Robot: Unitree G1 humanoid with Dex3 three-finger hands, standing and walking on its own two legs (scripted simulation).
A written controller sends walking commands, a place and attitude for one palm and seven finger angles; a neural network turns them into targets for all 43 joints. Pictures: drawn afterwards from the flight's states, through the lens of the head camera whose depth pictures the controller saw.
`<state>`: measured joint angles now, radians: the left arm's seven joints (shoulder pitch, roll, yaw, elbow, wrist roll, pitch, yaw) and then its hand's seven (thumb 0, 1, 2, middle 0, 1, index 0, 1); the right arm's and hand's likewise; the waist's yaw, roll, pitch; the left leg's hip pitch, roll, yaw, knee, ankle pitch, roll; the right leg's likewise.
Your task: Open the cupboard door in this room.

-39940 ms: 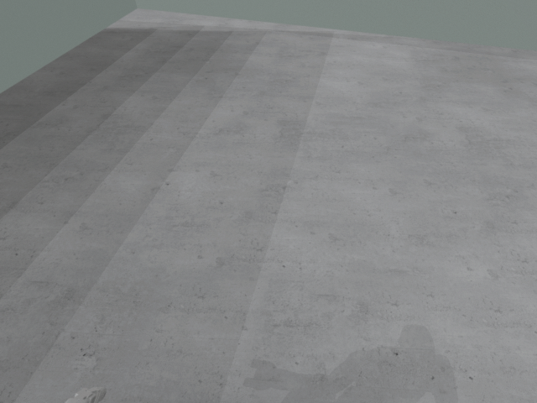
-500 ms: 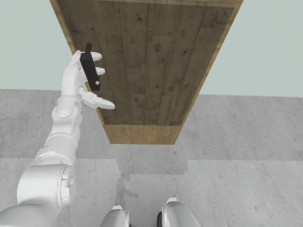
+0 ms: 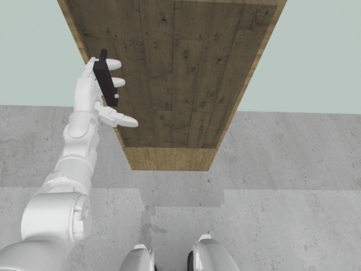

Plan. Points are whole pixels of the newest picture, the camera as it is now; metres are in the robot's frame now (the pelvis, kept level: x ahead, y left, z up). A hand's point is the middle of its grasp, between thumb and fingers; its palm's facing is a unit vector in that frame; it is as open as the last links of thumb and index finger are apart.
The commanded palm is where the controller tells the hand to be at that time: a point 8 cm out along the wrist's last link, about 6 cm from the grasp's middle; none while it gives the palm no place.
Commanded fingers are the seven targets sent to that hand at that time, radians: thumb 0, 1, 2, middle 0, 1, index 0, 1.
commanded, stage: close the thumb around the handle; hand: left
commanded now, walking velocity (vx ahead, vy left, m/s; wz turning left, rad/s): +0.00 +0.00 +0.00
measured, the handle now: (108, 79) +0.54 +0.14 +0.06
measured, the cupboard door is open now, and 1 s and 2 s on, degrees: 0 2 44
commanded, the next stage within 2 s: pull the door open along its arc in 0.70 s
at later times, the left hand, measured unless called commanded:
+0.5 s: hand (116, 95) +0.49 +0.11 +0.06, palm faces -0.07 -1.00 -0.02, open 7.6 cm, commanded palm +0.46 +0.17 +0.07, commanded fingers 0.00 0.90 0.90 -0.40 -1.35 -0.40 -1.35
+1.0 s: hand (116, 101) +0.47 +0.11 +0.06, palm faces -0.06 -1.00 -0.01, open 5.8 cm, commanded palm +0.42 +0.17 +0.07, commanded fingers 0.00 0.90 0.90 -0.40 -1.35 -0.40 -1.35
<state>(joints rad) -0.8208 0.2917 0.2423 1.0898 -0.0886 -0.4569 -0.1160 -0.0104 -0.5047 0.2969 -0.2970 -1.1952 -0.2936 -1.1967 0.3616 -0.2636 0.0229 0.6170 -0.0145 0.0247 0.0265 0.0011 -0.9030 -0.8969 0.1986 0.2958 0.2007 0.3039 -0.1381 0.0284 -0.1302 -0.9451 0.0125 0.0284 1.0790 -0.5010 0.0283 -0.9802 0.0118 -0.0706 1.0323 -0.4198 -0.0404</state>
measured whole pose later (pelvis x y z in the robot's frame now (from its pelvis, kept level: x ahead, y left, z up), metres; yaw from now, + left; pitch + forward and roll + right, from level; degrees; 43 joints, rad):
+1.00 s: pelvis +0.01 +0.00 +0.01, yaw -1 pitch +20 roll -1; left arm -0.69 0.26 0.23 0.96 -0.11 -0.44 -0.11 0.01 0.73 0.79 -0.36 -1.34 -0.35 -1.35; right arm 0.36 -0.25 0.01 0.60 -0.01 0.03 0.04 0.00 -0.90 -0.90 0.20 0.30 0.20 0.30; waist -0.12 0.03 -0.14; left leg -0.90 0.02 0.05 1.05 -0.51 0.03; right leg -0.94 0.02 -0.05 1.01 -0.42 -0.03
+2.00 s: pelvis +0.03 -0.06 +0.02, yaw +3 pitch +12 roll +2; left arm 0.41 -0.01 -0.35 -0.07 0.08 -0.27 0.45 0.02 0.63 0.71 -0.31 -1.28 -0.38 -1.33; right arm 0.21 -0.19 0.02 0.49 -0.06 -0.08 0.05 0.01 -0.90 -0.90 0.20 0.30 0.20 0.30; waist -0.04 0.05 -0.18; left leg -0.68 0.01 -0.06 0.98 -0.51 -0.04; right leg -0.72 0.03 -0.12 0.99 -0.49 -0.12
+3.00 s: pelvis -0.01 -0.01 +0.01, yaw +1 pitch +12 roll +0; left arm 0.15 -0.02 -0.33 0.08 0.09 -0.26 0.35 -0.01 -0.50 0.30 -0.22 -0.41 -0.17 -0.46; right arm 0.22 -0.19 0.03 0.50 -0.04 -0.09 0.05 0.01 -0.90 -0.90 0.20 0.30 0.20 0.30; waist -0.01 0.04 -0.14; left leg -0.77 -0.04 -0.05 1.07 -0.51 0.01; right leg -0.80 0.00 -0.08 1.04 -0.45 -0.05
